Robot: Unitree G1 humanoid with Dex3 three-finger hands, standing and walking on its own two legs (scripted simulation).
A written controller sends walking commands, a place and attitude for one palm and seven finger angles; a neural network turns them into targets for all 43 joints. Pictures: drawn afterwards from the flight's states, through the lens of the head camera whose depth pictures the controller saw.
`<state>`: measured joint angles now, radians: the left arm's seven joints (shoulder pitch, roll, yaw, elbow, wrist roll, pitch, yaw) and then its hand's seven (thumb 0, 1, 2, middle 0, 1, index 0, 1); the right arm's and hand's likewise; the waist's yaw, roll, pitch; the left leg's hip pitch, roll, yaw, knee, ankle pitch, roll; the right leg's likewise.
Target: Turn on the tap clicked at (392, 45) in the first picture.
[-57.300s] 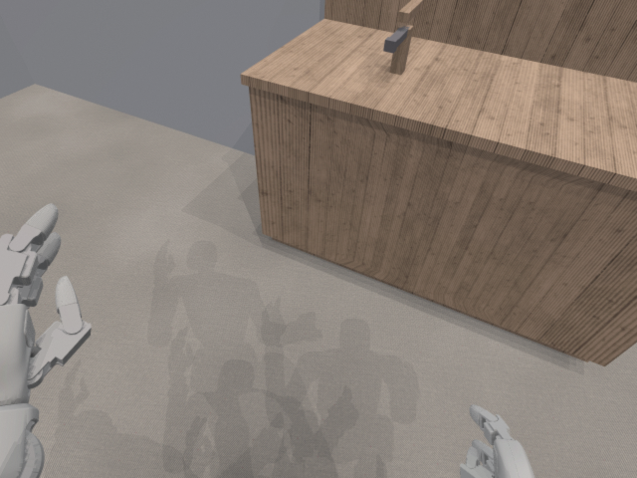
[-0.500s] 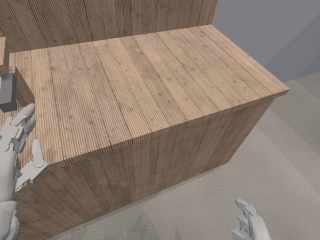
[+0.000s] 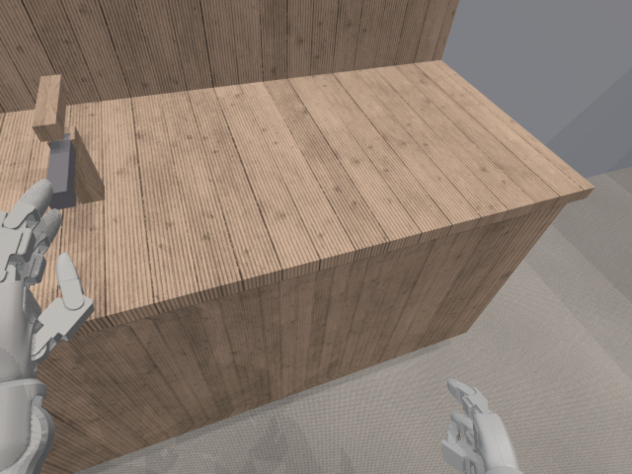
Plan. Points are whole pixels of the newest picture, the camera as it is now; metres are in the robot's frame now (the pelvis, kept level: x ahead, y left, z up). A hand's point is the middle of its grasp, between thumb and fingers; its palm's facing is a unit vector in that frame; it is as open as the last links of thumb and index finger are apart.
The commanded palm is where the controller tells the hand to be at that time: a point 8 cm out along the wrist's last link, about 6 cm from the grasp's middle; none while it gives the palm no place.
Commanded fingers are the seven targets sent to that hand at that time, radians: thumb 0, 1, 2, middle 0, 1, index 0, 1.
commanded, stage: come to a stop and stand still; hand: left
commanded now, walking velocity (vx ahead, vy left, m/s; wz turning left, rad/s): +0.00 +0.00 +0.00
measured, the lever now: (59, 194) +0.40 +0.39 +0.11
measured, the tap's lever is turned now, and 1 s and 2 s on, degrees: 0 0 0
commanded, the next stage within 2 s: look again from close up in 0.10 s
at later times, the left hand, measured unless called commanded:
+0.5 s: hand (77, 308) +0.21 +0.25 +0.16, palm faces +0.41 -0.86 -0.31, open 7.5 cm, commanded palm +0.16 +0.28 +0.17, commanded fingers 0.00 0.90 0.90 -0.20 -0.30 -0.20 -0.30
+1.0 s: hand (91, 344) +0.19 +0.23 +0.15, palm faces +0.54 -0.81 -0.25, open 7.5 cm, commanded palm +0.14 +0.27 +0.17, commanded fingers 0.00 0.90 0.90 -0.20 -0.30 -0.20 -0.30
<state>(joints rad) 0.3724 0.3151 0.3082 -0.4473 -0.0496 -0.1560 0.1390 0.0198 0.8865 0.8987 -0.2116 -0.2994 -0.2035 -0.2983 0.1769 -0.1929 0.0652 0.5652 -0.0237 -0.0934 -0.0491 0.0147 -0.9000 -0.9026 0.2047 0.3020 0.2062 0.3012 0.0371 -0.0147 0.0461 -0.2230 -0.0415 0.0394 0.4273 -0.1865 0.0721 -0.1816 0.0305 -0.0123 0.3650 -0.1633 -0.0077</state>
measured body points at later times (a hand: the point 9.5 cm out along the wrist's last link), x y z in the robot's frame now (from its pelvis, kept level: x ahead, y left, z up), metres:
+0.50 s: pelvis +0.00 +0.00 +0.00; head +0.00 +0.01 +0.45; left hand +0.19 +0.29 +0.18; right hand +0.18 -0.22 -0.07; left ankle +0.03 +0.07 -0.74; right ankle +0.02 -0.12 -0.74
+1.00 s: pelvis -0.01 -0.05 -0.01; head -0.03 -0.05 +0.44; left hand +0.15 +0.27 +0.16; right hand +0.20 -0.25 -0.08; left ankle +0.03 +0.07 -0.74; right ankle +0.02 -0.12 -0.74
